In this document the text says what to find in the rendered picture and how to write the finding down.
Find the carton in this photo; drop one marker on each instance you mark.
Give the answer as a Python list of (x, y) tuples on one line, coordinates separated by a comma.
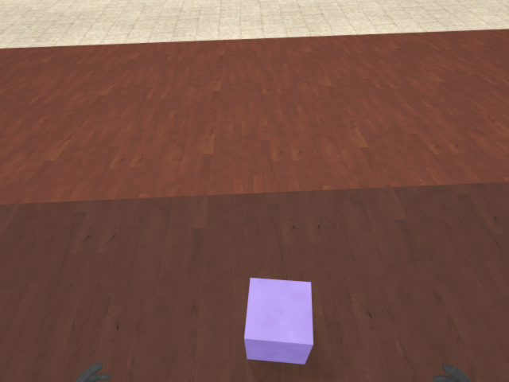
[(279, 323)]

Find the robot right hand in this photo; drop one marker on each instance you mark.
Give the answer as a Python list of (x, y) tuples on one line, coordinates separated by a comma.
[(456, 375)]

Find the robot left hand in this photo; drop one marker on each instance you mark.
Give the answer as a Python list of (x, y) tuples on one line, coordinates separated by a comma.
[(89, 374)]

